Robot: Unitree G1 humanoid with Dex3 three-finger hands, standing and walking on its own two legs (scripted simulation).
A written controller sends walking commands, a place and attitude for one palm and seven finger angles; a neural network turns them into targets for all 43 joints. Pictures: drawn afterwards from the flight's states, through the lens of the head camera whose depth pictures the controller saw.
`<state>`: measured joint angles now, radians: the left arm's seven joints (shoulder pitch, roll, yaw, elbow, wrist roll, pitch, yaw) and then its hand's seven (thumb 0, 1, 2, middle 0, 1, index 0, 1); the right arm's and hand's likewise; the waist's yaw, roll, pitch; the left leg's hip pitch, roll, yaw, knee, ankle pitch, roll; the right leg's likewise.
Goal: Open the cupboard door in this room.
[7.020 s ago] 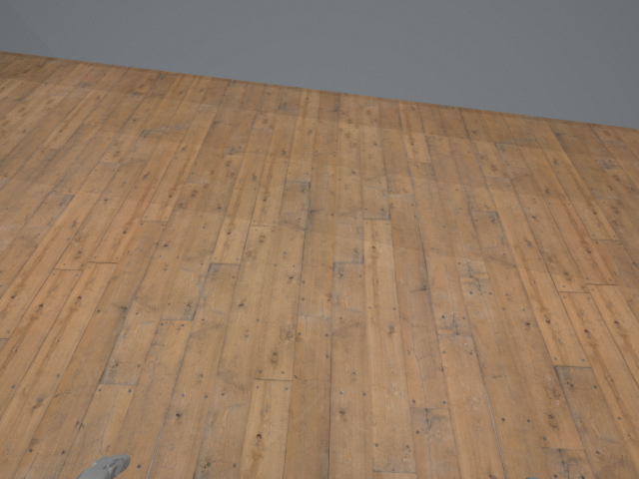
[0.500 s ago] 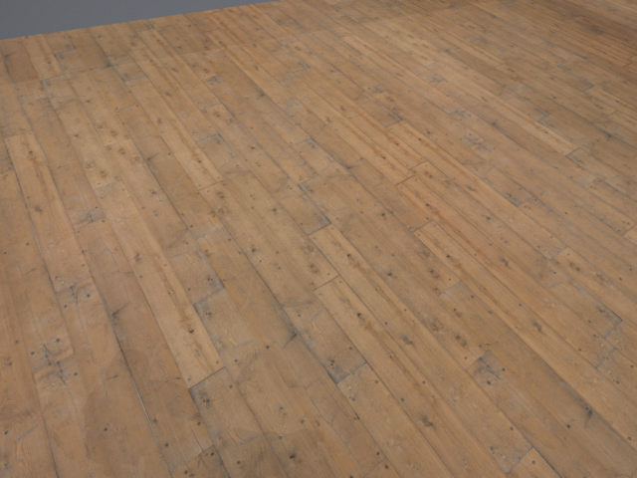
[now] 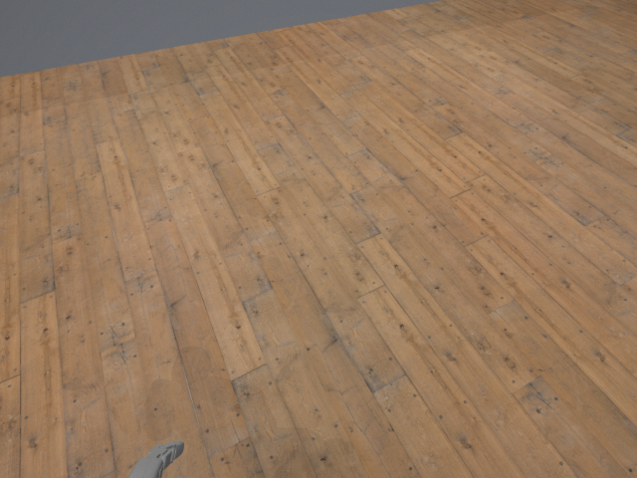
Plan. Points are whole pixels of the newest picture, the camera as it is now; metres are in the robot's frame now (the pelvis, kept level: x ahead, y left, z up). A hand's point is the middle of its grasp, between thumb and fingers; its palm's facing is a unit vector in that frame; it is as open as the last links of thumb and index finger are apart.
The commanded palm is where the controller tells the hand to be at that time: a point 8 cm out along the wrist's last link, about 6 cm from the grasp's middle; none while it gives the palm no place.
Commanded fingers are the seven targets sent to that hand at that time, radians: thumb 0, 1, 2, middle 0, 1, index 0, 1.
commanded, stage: turn or walk to find it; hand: left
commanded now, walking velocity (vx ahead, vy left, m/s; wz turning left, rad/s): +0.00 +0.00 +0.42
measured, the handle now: out of the picture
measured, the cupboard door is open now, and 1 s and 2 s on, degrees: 0 0 0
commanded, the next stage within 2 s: none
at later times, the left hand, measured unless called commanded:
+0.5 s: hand out of the picture -0.08 +0.23 -0.18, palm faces +0.31 -0.92 -0.25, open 7.4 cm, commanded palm none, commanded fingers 0.00 0.90 0.90 -0.20 -0.30 -0.20 -0.30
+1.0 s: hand out of the picture -0.06 +0.18 -0.13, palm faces +0.45 -0.85 -0.28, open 7.4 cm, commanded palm none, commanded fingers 0.00 0.90 0.90 -0.20 -0.30 -0.20 -0.30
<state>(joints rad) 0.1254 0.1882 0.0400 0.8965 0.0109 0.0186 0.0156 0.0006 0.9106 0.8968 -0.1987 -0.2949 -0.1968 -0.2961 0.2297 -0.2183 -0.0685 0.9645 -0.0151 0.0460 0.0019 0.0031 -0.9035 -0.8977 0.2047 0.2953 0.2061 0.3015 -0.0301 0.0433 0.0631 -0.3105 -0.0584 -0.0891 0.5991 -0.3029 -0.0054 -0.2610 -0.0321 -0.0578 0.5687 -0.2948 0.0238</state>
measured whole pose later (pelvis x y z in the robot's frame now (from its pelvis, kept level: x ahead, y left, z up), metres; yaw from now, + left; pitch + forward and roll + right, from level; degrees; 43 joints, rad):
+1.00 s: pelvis -0.06 -0.03 +0.01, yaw +27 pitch -2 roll +2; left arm 0.19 0.16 0.03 0.90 0.02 0.02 0.02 0.00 0.91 0.90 -0.20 -0.30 -0.20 -0.30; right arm 0.23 -0.25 -0.09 0.98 -0.02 0.08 0.02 0.00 -0.91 -0.90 0.20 0.29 0.20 0.30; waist -0.02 0.06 0.06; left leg -0.48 -0.04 -0.05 1.05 -0.40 -0.03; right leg -0.23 -0.07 -0.12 0.55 -0.29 -0.03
